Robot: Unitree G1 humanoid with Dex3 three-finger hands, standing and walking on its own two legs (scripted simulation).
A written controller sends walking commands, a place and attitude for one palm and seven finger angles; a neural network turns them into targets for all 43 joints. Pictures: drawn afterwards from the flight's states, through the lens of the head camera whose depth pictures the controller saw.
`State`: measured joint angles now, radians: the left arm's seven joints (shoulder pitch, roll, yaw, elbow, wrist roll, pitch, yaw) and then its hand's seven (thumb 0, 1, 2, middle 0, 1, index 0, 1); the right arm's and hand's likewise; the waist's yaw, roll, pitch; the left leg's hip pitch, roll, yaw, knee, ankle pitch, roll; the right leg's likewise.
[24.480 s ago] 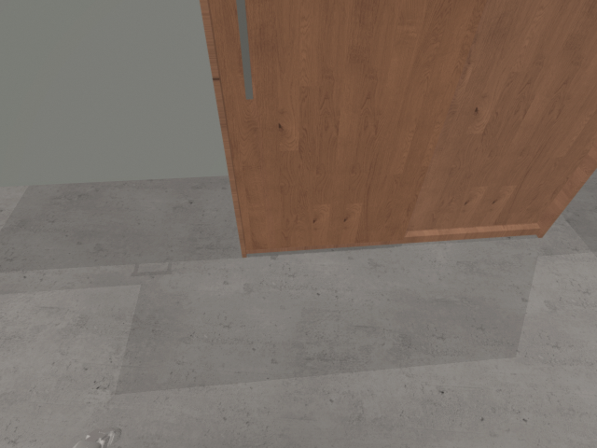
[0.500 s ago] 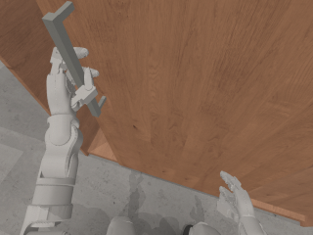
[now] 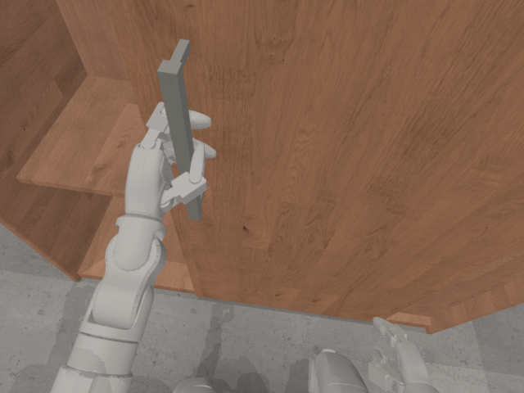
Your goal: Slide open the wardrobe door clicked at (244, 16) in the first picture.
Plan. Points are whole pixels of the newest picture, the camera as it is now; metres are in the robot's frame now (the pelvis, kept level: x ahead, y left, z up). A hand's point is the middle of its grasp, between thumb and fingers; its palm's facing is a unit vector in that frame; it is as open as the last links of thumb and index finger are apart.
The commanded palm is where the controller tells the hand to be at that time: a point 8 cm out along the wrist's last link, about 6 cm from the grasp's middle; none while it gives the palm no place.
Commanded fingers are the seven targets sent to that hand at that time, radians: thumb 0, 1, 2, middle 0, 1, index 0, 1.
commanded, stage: step sideways, sliding the door along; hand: left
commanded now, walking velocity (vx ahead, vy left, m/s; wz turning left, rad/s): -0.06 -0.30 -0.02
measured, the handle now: (190, 150) +0.39 +0.16 +0.13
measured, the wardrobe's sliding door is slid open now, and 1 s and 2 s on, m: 0.45 0.58 0.58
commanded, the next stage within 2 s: stop walking and hold the door there in 0.70 s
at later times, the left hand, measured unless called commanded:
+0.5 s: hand (313, 191) +0.34 -0.01 +0.14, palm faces +0.25 -0.97 -0.07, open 5.9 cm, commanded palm +0.32 +0.00 +0.12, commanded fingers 0.00 0.90 0.90 -0.45 -1.40 -0.45 -1.40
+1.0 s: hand (307, 188) +0.35 +0.00 +0.13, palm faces +0.48 -0.84 -0.26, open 6.1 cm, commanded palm +0.31 +0.04 +0.10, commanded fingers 0.00 0.90 0.90 -0.45 -1.40 -0.45 -1.40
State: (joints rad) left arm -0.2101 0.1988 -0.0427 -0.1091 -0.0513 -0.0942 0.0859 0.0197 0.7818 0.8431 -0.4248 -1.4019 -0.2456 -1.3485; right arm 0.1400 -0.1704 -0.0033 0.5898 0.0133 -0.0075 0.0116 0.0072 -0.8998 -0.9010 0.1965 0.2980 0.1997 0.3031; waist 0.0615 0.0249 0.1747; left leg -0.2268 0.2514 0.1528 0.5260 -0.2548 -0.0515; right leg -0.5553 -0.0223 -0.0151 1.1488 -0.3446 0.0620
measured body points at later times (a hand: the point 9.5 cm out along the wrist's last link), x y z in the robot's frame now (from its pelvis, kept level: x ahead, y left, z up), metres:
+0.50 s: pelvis -0.05 -0.18 -0.01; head +0.01 -0.18 +0.44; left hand +0.32 +0.05 +0.15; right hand +0.11 -0.43 -0.12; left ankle -0.05 -0.09 -0.70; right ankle +0.00 -0.23 -0.75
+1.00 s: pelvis -0.01 -0.32 -0.03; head +0.03 -0.31 +0.42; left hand +0.32 +0.04 +0.15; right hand +0.18 -0.51 -0.12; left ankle -0.04 -0.11 -0.74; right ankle +0.05 -0.48 -0.75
